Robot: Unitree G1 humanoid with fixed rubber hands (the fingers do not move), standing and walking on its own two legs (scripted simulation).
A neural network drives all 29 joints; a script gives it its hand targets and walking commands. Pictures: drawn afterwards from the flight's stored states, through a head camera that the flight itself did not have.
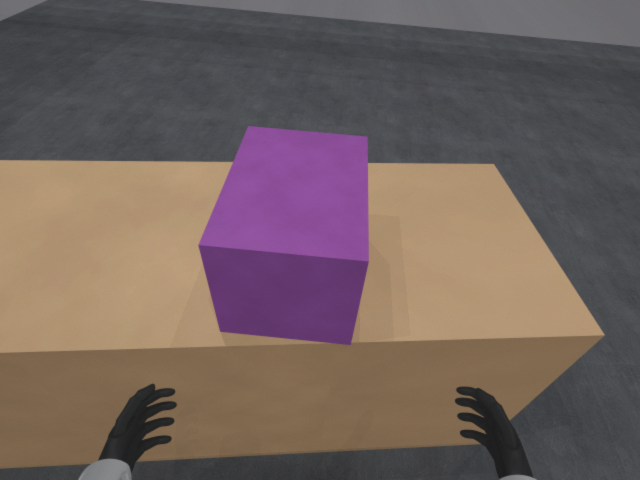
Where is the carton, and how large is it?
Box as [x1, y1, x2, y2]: [198, 126, 368, 344]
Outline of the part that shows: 248,126 198,245 220,331 350,344 368,262 367,137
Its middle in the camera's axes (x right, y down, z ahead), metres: -0.04 -0.01 +0.71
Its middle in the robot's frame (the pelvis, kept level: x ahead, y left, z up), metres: +0.55 +0.04 -0.02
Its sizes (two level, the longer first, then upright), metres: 0.319 0.231 0.223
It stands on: a pedestal, 0.63 m high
